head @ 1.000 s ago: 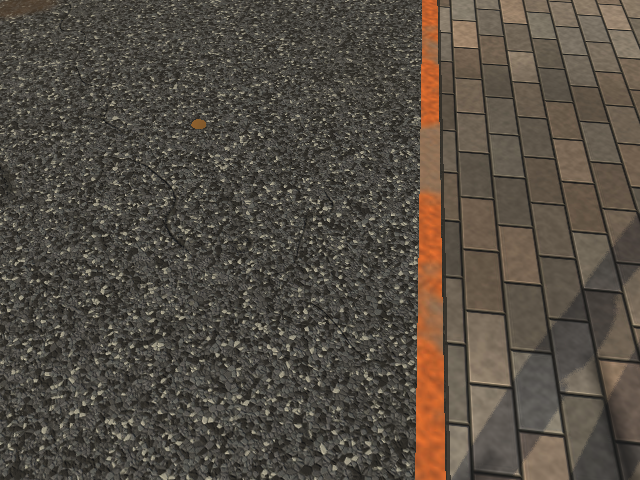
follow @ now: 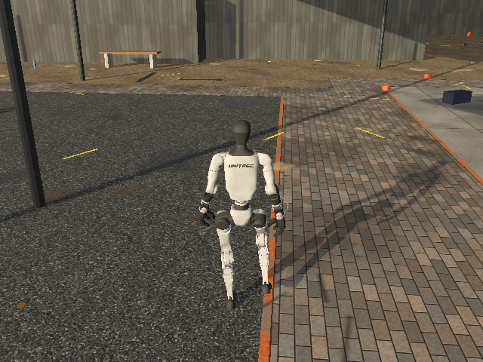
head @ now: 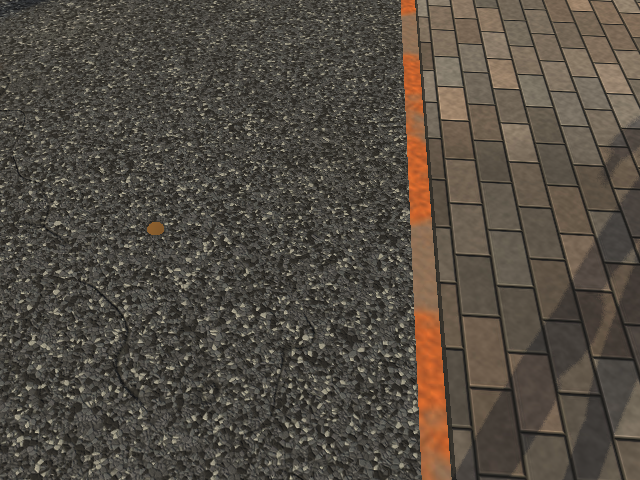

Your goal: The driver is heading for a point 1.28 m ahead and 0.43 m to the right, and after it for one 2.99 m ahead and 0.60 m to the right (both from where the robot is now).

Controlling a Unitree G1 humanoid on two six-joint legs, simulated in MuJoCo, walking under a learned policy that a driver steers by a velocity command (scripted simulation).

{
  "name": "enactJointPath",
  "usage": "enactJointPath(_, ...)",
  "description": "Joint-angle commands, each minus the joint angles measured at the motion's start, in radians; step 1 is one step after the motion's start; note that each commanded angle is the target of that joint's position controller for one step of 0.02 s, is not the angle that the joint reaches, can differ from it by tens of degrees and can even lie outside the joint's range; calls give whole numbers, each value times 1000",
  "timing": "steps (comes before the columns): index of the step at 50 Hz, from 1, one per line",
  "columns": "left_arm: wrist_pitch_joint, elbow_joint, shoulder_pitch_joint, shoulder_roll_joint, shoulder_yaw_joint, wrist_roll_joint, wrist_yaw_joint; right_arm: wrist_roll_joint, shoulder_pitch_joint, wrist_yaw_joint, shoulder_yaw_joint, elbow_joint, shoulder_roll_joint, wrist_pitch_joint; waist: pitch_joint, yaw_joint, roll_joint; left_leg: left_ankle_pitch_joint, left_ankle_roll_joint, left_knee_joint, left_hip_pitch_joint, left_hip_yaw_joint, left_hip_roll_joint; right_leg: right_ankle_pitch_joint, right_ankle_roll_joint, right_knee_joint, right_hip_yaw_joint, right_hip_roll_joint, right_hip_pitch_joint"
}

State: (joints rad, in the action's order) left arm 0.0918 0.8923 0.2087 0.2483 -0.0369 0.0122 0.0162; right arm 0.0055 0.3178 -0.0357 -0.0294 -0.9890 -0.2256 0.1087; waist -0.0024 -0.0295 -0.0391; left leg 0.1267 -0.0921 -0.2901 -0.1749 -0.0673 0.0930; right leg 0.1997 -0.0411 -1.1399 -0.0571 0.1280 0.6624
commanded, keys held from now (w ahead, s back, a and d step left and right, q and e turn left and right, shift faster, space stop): w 0.06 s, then w+e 0.94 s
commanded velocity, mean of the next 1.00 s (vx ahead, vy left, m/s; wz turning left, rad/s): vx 0.50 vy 0.00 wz -0.42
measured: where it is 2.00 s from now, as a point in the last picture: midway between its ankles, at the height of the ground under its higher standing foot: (478, 301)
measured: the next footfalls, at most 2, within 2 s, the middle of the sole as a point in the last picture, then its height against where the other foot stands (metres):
right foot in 0.32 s outside the picture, level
left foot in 0.82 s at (345, 413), level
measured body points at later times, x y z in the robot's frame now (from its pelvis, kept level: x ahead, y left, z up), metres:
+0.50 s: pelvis +0.28 -0.10 +0.00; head +0.31 -0.12 +0.45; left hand +0.40 +0.15 -0.12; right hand +0.36 -0.38 -0.13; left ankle +0.29 +0.07 -0.66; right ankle +0.30 -0.17 -0.74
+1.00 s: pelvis +0.56 -0.11 +0.00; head +0.58 -0.11 +0.45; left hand +0.77 +0.09 -0.12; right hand +0.54 -0.41 -0.11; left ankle +0.63 -0.03 -0.74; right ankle +0.47 -0.23 -0.65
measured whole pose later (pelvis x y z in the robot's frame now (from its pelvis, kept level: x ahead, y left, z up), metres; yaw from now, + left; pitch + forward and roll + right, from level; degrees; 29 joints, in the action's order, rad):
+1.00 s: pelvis +0.56 -0.11 +0.00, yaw -28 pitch +2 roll +1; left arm 0.03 0.74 0.29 0.30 -0.07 0.03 0.01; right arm 0.01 0.20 -0.01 -0.06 -0.80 -0.26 0.11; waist -0.01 -0.01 -0.05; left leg 0.17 -0.04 -0.40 -0.26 -0.07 0.03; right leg 0.34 -0.03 -1.18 -0.07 0.04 0.54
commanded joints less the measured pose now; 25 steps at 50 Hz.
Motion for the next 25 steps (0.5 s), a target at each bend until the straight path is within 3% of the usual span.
enactJointPath(1,-3,-42,35,47,-14,-13,7,-1,-40,20,-21,55,-132,18,-54,47,76,-69,-171,207,-107,207,-279,-160,28,140,-1,42,21)
enactJointPath(6,7,-87,-143,26,-4,3,-13,-16,48,37,-29,32,-172,5,-51,-22,83,-78,-120,191,28,129,-278,-319,31,457,48,-7,-7)
enactJointPath(11,6,-152,-246,41,-1,14,-49,-16,97,39,-36,-4,-174,-15,-82,-47,83,-99,-94,120,241,100,-361,-178,-21,546,40,-26,63)
enactJointPath(13,10,-166,-221,58,-7,13,-63,-17,68,42,-43,4,-191,-27,-60,-19,100,-255,-72,40,275,69,-370,-81,-56,566,73,-57,-2)
enactJointPath(14,11,-156,-155,79,-19,10,-66,-17,40,43,-45,15,-201,-34,-14,24,110,-443,-53,-55,262,36,-355,-68,-77,583,111,-96,-122)
enactJointPath(15,10,-114,-6,118,-45,9,-65,-10,25,46,-40,26,-189,-43,71,96,94,-605,-25,-247,219,-15,-308,-89,-102,607,144,-149,-322)
enactJointPath(16,7,-71,188,209,-82,10,-56,6,23,54,-27,60,-167,-42,186,162,10,-489,21,-553,15,-67,-253,-117,-159,610,-28,-56,-621)
enactJointPath(17,4,-62,268,320,-107,7,-54,21,107,36,18,96,-39,-12,300,115,-259,139,95,-945,-453,-43,-53,44,-343,719,-561,181,-1005)
enactJointPath(18,5,-65,282,225,-81,7,-53,-3,77,24,4,84,-110,31,365,135,-192,391,70,-1079,-592,146,-52,85,-348,845,-746,220,-1076)
enactJointPath(19,7,-80,222,180,-68,0,-49,-36,-19,16,-13,124,-176,56,231,131,-149,321,42,-1096,-671,166,-106,13,-290,840,-604,184,-983)
enactJointPath(20,6,-108,136,154,-60,-3,-47,-34,-80,21,-12,142,-177,65,164,103,-36,235,34,-1040,-640,156,-153,-88,-261,843,-468,143,-843)
enactJointPath(21,3,-132,70,127,-51,-7,-49,-16,-107,29,-19,146,-173,62,107,67,40,184,40,-955,-583,148,-185,-197,-244,864,-376,108,-699)
enactJointPath(23,3,-153,29,102,-42,-14,-50,-2,-90,35,-28,161,-157,34,82,12,13,150,58,-850,-472,153,-211,-287,-235,909,-305,60,-563)
enactJointPath(25,6,-150,55,129,-50,-3,-40,8,-94,39,-28,174,-133,13,58,0,7,113,90,-767,-458,133,-199,-346,-245,932,-250,38,-497)
Keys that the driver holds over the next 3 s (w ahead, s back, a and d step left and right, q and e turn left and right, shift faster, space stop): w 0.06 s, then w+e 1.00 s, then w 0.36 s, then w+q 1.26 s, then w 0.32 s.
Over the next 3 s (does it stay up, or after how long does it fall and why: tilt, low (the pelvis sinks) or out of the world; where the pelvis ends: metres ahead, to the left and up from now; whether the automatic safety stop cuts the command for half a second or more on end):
stays up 1.54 -0.44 -0.02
